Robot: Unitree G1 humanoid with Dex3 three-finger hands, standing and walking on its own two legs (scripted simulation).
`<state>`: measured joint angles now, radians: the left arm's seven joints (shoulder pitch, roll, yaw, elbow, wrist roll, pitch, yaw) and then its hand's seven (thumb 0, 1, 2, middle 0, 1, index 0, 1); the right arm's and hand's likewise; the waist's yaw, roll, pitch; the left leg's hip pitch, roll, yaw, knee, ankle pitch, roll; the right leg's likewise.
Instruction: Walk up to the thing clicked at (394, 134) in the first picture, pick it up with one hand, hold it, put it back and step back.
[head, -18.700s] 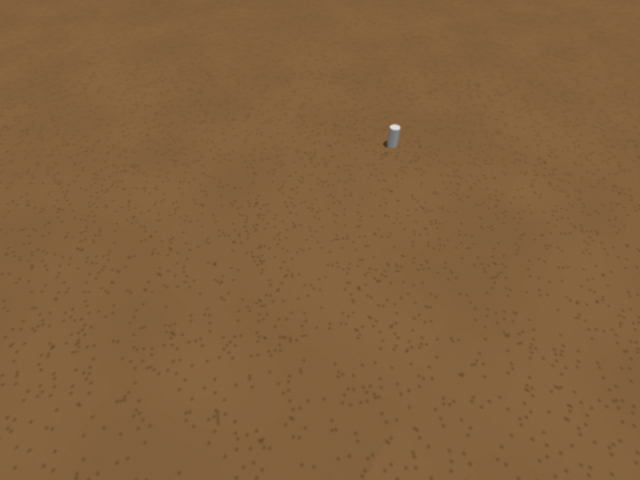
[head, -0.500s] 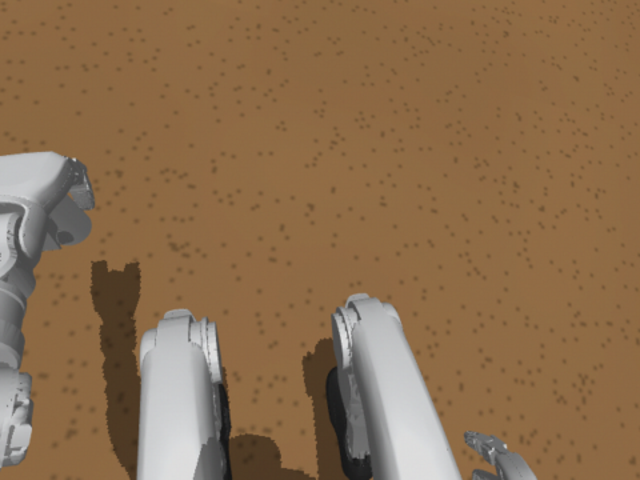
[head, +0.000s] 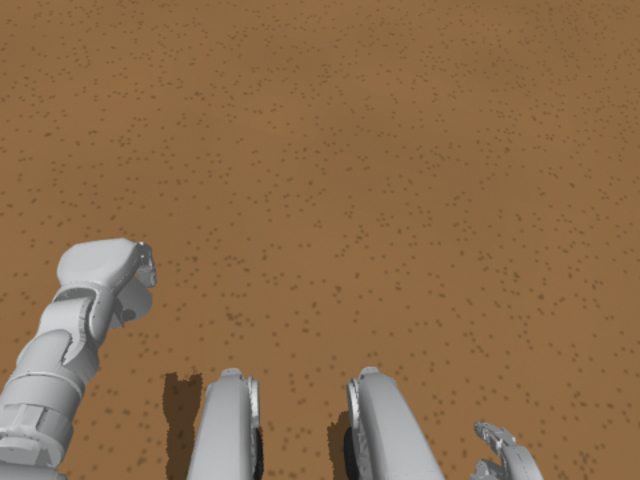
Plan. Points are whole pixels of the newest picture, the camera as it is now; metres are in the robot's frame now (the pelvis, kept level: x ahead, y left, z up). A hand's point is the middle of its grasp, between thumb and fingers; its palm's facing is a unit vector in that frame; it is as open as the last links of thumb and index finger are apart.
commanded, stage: lift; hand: left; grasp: from above
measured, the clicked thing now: (120, 291) +0.39 +0.26 -0.11
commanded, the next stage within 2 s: hold in 0.66 s
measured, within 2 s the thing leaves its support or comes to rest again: neither
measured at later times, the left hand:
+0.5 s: hand (94, 260) +0.37 +0.23 +0.04, palm faces -0.44 -0.09 -0.89, open 7.3 cm
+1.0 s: hand (74, 216) +0.38 +0.23 +0.11, palm faces -0.44 -0.08 -0.90, open 7.3 cm
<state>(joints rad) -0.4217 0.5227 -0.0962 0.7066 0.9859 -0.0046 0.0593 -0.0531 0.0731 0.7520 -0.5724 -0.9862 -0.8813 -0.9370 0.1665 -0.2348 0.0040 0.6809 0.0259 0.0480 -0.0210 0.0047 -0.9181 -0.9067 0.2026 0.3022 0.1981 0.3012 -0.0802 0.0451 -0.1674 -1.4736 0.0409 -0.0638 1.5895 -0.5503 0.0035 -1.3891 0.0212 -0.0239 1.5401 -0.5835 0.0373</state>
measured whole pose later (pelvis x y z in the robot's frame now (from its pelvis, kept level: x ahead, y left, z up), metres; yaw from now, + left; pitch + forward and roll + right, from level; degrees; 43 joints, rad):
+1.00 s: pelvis +0.07 +0.00 +0.17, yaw +1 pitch +8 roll -1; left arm -0.31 0.39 -0.19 0.79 1.00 0.02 0.09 -0.05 0.07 0.75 -0.58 -1.00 -0.88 -0.95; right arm 0.25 -0.25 -0.05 0.73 0.05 0.02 -0.04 0.01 -0.91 -0.90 0.20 0.30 0.20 0.30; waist -0.04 0.04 -0.08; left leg -0.53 0.03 0.02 0.74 -0.34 0.00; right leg -0.49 0.00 0.03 0.71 -0.36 0.03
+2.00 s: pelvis +0.06 -0.01 +0.19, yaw +1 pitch +2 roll +0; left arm -0.23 0.40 -0.21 0.58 0.97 0.02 -0.05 -0.06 0.08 0.75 -0.58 -1.04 -0.82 -0.98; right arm 0.19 -0.26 -0.02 0.68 0.07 0.05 -0.06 0.01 -0.92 -0.91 0.20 0.30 0.20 0.30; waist 0.01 0.05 -0.02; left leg -0.32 0.02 0.03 0.53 -0.23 -0.01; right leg -0.30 -0.01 0.04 0.54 -0.27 0.02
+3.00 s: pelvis +0.07 -0.01 +0.19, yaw +1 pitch +2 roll +0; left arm -0.24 0.39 -0.20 0.66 1.01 -0.03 0.00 -0.06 0.09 0.75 -0.58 -1.02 -0.77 -0.96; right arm 0.18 -0.25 -0.02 0.67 0.07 0.08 -0.06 0.01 -0.91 -0.90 0.20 0.30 0.20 0.30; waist 0.00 0.04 -0.01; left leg -0.31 0.02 0.03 0.50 -0.23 -0.01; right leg -0.29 -0.01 0.04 0.53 -0.27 0.02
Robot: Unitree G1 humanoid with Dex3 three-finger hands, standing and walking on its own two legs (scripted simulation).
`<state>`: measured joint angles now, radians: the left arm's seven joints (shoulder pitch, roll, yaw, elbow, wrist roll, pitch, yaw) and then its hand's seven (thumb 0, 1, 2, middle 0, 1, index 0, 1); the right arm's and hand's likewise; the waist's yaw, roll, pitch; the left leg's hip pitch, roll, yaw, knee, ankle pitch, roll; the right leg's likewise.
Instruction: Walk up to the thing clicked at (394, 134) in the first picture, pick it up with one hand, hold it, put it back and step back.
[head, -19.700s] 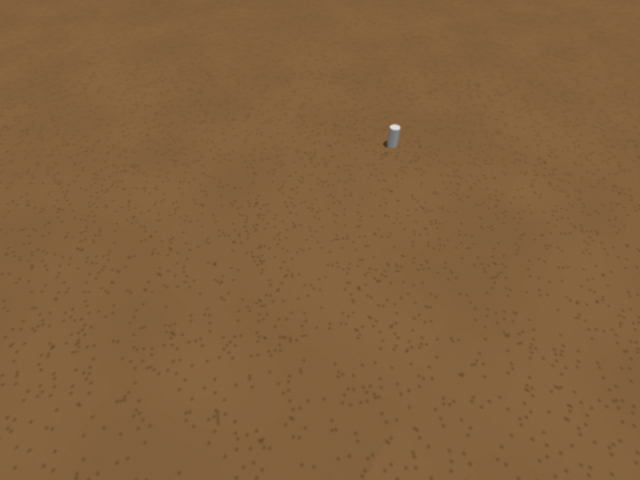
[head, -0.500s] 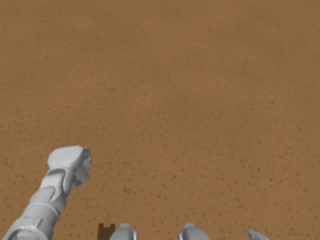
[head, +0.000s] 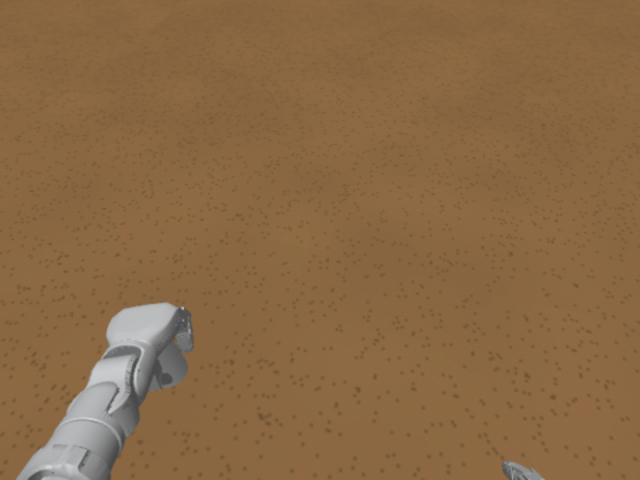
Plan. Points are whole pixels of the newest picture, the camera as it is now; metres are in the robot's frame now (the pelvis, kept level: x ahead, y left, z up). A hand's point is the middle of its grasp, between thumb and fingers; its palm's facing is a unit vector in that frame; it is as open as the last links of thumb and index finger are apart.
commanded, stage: hold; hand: left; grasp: from above
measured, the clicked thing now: (159, 356) +0.33 +0.23 -0.09
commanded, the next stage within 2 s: crouch in 1.66 s
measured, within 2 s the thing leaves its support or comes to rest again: neither
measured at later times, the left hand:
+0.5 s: hand (151, 360) +0.29 +0.22 -0.03, palm faces -0.44 -0.07 -0.90, open 7.5 cm
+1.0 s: hand (150, 362) +0.29 +0.21 -0.01, palm faces -0.43 -0.07 -0.90, open 7.6 cm
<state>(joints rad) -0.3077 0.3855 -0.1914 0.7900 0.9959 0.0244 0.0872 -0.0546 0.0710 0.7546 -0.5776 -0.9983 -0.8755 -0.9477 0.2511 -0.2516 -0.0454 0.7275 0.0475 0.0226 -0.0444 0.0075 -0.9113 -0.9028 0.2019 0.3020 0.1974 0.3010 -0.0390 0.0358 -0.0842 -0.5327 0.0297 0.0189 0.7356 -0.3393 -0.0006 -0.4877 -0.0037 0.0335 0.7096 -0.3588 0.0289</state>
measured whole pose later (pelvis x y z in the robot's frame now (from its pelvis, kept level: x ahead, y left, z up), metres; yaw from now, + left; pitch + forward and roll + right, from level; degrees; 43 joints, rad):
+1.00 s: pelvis -0.01 -0.01 +0.02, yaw +0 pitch +2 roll +0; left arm -0.23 0.40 -0.21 0.58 0.97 0.02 -0.05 -0.06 0.08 0.75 -0.58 -1.04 -0.82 -0.98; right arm 0.19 -0.26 -0.02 0.68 0.07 0.05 -0.06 0.01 -0.92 -0.91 0.20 0.30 0.20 0.30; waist 0.01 0.05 -0.02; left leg -0.32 0.02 0.03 0.53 -0.23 -0.01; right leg -0.30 -0.01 0.04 0.54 -0.27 0.02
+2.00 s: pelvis +0.00 -0.01 +0.02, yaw +0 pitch +2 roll +0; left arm -0.24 0.39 -0.20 0.66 1.01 -0.03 0.00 -0.06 0.09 0.75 -0.58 -1.02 -0.77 -0.96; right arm 0.18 -0.25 -0.02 0.67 0.07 0.08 -0.06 0.01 -0.91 -0.90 0.20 0.30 0.20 0.30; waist 0.00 0.04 -0.01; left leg -0.31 0.02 0.03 0.50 -0.23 -0.01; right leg -0.29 -0.01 0.04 0.53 -0.27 0.02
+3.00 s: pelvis -0.07 +0.00 -0.30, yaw -3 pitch +38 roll -6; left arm -0.83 0.56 0.02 1.28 1.22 -0.12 0.36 -0.07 0.20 0.57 -0.62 -0.86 -0.89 -0.85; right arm 0.16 -0.24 -0.02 0.74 -0.09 -0.06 0.06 0.00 -0.91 -0.90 0.20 0.30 0.20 0.30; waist -0.17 0.03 -0.18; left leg -2.05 0.02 -0.09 2.02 -0.64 0.00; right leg -1.95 0.03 -0.03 1.98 -0.69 0.04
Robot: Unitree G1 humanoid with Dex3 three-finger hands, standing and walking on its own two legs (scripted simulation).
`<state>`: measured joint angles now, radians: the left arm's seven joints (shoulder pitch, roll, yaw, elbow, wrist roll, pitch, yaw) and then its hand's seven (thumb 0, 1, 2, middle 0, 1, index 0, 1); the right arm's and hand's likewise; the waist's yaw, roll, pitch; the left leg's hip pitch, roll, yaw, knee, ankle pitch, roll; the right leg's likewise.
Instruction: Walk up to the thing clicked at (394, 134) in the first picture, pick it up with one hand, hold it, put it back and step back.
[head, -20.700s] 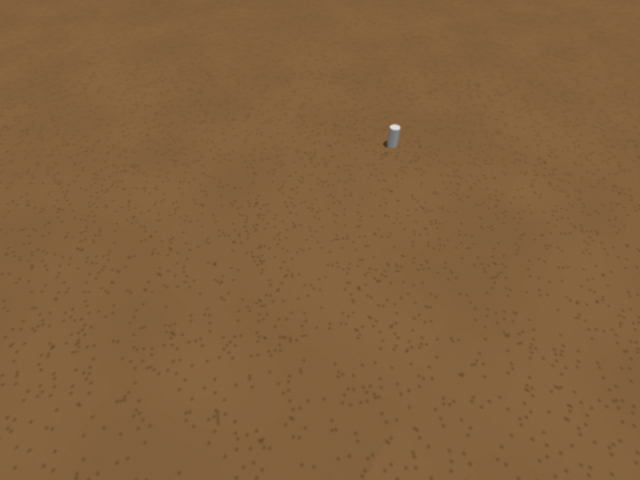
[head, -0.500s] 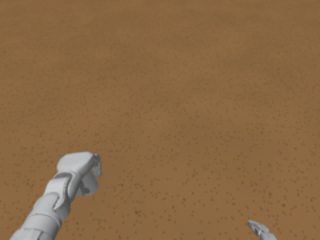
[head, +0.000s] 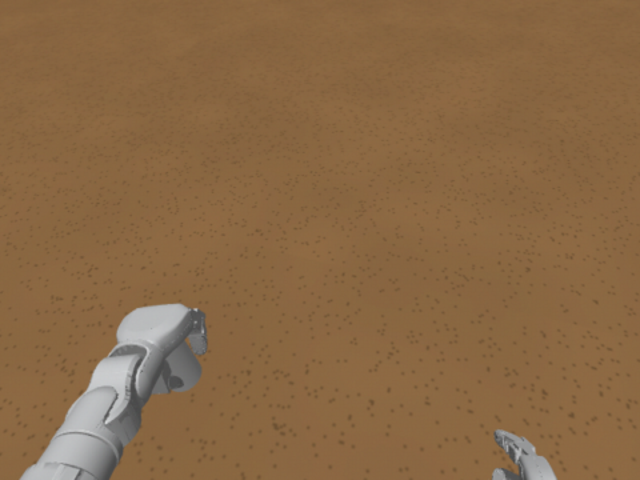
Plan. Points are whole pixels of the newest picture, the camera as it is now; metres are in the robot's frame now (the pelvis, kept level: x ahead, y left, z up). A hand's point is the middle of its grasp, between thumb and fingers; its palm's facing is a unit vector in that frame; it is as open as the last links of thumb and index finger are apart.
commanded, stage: hold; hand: left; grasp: from above
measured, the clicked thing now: (172, 359) +0.31 +0.23 -0.06
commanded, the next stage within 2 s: crouch in 0.66 s
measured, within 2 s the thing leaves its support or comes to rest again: neither
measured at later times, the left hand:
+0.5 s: hand (168, 357) +0.30 +0.22 -0.03, palm faces -0.45 -0.07 -0.89, open 7.7 cm
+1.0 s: hand (172, 365) +0.29 +0.22 -0.05, palm faces -0.45 -0.06 -0.89, open 7.8 cm
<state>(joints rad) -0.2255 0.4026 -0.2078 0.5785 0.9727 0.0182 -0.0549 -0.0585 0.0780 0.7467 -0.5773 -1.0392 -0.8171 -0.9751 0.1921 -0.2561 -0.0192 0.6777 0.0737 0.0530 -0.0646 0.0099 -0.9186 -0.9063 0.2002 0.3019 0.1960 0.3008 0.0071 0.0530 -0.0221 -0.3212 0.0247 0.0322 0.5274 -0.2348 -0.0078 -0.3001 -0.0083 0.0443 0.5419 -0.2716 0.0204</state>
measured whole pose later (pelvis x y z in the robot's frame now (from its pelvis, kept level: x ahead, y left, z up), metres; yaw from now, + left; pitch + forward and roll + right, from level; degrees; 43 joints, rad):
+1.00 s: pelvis +0.01 +0.00 +0.00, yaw +0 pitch +2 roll +0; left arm -0.24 0.39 -0.20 0.66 1.01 -0.03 0.00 -0.06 0.09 0.75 -0.58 -1.02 -0.77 -0.96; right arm 0.18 -0.25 -0.02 0.67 0.07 0.08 -0.06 0.01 -0.91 -0.90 0.20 0.30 0.20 0.30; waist 0.00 0.04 -0.01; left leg -0.31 0.02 0.03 0.50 -0.23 -0.01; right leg -0.29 -0.01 0.04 0.53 -0.27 0.02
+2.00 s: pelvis -0.07 +0.01 -0.32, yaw -3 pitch +38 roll -6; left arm -0.83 0.56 0.02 1.28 1.22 -0.12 0.36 -0.07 0.20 0.57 -0.62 -0.86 -0.89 -0.85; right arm 0.16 -0.24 -0.02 0.74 -0.09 -0.06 0.06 0.00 -0.91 -0.90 0.20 0.30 0.20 0.30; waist -0.17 0.03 -0.18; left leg -2.05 0.02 -0.09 2.02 -0.64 0.00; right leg -1.95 0.03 -0.03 1.98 -0.69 0.04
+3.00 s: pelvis -0.08 +0.00 -0.42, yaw -6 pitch +34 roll -8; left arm -0.98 0.72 0.05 1.45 1.23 -0.17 0.36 -0.08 0.22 0.53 -0.67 -0.76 -0.92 -0.76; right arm 0.15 -0.26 0.06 0.75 -0.12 -0.04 0.11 0.00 -0.92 -0.91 0.20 0.30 0.20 0.30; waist -0.22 -0.02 -0.06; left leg -2.29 0.03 -0.15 2.35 -0.66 -0.02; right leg -2.19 0.06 -0.06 2.29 -0.70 0.05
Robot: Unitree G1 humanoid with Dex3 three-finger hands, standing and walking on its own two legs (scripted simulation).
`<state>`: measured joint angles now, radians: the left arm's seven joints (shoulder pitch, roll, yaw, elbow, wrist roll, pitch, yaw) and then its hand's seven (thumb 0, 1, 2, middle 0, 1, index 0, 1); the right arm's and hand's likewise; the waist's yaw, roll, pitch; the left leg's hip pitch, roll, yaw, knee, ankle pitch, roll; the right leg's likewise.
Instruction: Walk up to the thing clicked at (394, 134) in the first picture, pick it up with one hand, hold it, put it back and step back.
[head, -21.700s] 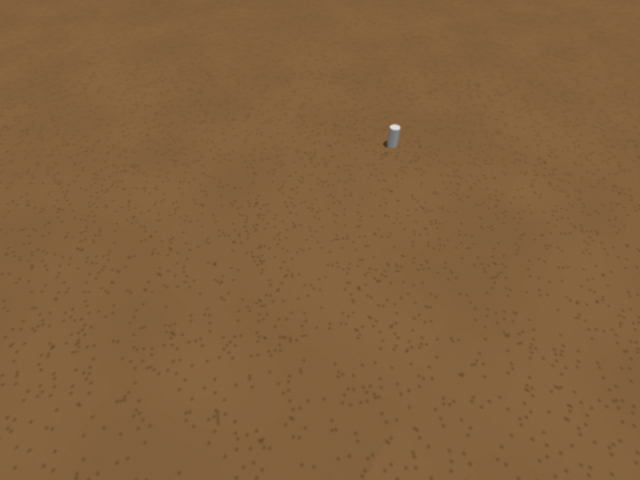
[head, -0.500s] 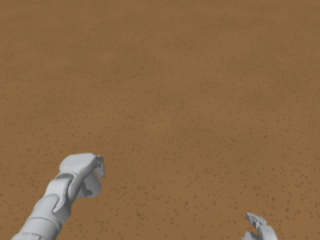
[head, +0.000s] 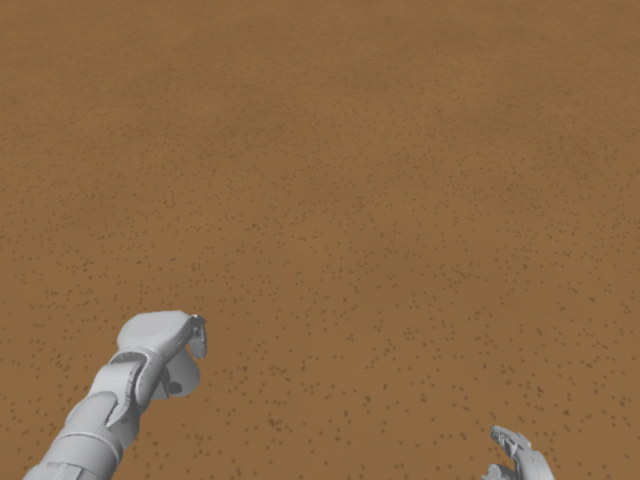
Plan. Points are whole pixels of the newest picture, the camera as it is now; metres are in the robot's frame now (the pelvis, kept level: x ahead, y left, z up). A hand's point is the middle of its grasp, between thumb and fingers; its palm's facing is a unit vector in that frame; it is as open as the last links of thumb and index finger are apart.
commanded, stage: crouch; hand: left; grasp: from above
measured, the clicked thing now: (171, 364) +0.31 +0.23 -0.08
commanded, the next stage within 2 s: lower in 1.80 s
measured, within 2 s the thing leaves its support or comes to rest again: neither
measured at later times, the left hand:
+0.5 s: hand (205, 384) +0.35 +0.24 -0.28, palm faces -0.40 +0.02 -0.91, open 7.2 cm
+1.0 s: hand (223, 404) +0.38 +0.25 -0.48, palm faces -0.44 -0.01 -0.90, open 7.0 cm
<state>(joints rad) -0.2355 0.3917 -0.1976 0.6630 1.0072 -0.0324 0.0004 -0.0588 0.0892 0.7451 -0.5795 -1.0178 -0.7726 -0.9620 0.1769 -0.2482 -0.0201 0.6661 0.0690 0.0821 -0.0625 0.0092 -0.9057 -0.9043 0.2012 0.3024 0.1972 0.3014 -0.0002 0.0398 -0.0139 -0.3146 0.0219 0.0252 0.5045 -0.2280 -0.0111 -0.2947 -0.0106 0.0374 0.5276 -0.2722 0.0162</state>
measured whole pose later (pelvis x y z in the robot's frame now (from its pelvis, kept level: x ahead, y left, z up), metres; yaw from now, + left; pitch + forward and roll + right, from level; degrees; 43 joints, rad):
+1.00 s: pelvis -0.07 +0.01 -0.32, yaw -3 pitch +38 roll -6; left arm -0.83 0.56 0.02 1.28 1.22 -0.12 0.36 -0.07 0.20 0.57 -0.62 -0.86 -0.89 -0.85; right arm 0.16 -0.24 -0.02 0.74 -0.09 -0.06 0.06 0.00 -0.91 -0.90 0.20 0.30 0.20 0.30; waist -0.17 0.03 -0.18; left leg -2.05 0.02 -0.09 2.02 -0.64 0.00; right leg -1.95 0.03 -0.03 1.98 -0.69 0.04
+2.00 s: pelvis -0.08 +0.01 -0.42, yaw -7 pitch +34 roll -8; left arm -0.98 0.72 0.05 1.45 1.23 -0.17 0.36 -0.08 0.22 0.53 -0.67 -0.76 -0.92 -0.76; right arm 0.15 -0.26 0.06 0.75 -0.12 -0.04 0.11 0.00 -0.92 -0.91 0.20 0.30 0.20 0.30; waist -0.22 -0.02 -0.06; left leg -2.29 0.03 -0.15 2.35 -0.66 -0.02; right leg -2.19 0.06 -0.06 2.29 -0.70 0.05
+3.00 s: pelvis -0.07 +0.01 -0.46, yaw -11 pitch +32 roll -11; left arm -0.98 0.85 0.14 1.57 1.27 -0.20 0.50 -0.08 0.21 0.53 -0.70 -0.72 -0.96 -0.73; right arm 0.11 -0.28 0.17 0.73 -0.21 -0.10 0.17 0.00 -0.91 -0.90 0.20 0.30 0.20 0.30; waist -0.29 -0.08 0.05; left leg -2.38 0.03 -0.23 2.50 -0.70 -0.03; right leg -2.25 0.08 -0.12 2.40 -0.72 0.05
